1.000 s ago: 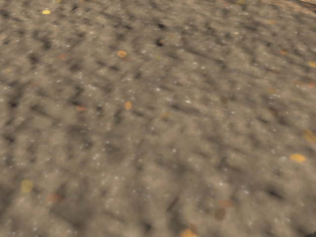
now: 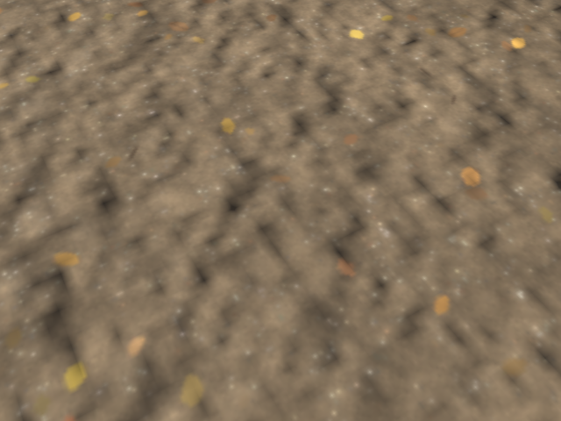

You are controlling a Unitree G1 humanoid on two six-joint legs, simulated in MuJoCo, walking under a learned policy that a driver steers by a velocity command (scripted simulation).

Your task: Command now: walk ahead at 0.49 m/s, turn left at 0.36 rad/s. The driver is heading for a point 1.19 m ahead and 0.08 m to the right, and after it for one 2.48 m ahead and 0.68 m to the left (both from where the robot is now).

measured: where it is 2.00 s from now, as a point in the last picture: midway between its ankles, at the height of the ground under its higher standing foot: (270, 217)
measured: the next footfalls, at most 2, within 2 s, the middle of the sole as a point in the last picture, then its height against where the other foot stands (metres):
left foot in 0.36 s outside the picture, level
right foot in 0.90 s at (314, 341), level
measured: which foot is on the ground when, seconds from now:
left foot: up 0.00-0.34, down 0.36-0.90, up 0.92-1.00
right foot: down 0.00-0.36, up 0.38-0.88, down 0.90-1.00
